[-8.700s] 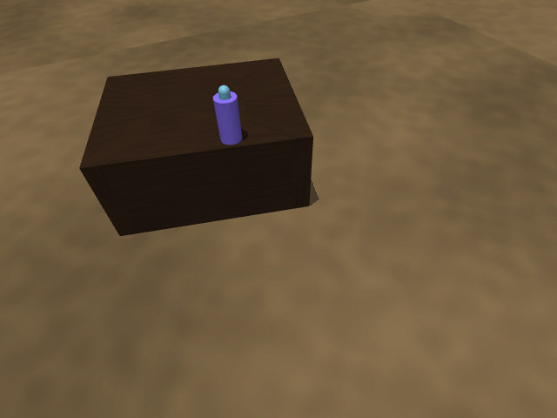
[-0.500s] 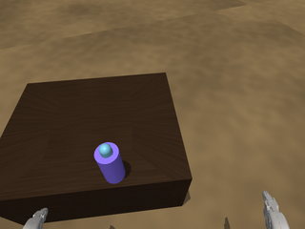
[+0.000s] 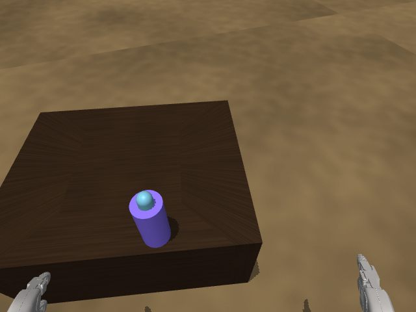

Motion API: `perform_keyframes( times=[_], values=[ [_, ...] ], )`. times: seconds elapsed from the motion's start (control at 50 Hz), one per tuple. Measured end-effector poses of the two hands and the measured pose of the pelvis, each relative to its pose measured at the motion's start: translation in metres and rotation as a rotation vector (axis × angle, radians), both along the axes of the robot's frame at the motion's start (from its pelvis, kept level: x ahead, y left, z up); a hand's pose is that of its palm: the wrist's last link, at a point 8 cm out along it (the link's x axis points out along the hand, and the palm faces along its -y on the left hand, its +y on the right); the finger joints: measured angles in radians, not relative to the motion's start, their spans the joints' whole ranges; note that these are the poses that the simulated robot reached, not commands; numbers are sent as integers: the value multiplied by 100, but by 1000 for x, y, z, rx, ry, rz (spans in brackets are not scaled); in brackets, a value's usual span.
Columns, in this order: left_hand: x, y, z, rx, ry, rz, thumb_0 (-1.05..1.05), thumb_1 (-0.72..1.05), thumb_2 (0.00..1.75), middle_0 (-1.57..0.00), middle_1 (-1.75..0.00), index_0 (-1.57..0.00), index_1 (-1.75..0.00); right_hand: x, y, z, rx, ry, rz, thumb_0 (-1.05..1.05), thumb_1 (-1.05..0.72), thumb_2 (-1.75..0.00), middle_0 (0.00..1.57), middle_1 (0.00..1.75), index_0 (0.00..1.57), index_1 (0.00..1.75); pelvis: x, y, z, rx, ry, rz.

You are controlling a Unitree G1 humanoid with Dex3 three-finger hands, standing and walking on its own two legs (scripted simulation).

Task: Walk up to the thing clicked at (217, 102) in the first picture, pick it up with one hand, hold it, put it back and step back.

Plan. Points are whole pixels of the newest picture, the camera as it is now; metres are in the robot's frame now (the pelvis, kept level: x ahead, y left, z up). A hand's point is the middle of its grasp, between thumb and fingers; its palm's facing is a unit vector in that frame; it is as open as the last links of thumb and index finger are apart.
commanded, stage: go down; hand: left
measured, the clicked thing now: (150, 216) +0.43 +0.19 -0.19
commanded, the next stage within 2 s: approach in 1.26 s
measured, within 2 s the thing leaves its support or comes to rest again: neither
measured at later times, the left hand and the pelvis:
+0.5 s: hand (44, 234) +0.29 +0.34 +0.01, palm faces +0.19 -0.96 -0.20, open 17.6 cm; pelvis -0.01 +0.00 +0.00, yaw -1 degrees
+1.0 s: hand (32, 201) +0.34 +0.36 +0.05, palm faces +0.21 -0.97 -0.13, open 17.6 cm; pelvis -0.01 +0.01 +0.00, yaw -1 degrees
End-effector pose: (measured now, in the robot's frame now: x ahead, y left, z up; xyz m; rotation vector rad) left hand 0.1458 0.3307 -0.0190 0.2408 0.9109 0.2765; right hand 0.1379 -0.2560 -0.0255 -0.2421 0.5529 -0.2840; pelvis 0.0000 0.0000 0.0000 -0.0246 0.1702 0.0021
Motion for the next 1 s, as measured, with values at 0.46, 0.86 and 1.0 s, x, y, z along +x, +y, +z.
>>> perform_keyframes(
  times=[0.46,0.86,1.0],
  values=[
    [110,50,53,-64,-310,-24,-1,-58,9,-6,-5,-6,-6,-18,-3,-9,-11,48,-12,-1,52,-6,5,5,6,5,-6,1,3,1,12,-19],
    [150,75,79,-89,-501,-46,-1,-60,8,-6,-5,-6,-6,-15,1,-13,-29,101,22,-1,51,-6,5,5,6,5,-7,4,5,-4,32,-21],
    [161,80,86,-96,-546,-55,-1,-60,7,-6,-5,-6,-6,-16,2,-13,-33,114,26,-1,51,-6,5,5,6,5,-8,6,5,-7,42,-24]
  ],
)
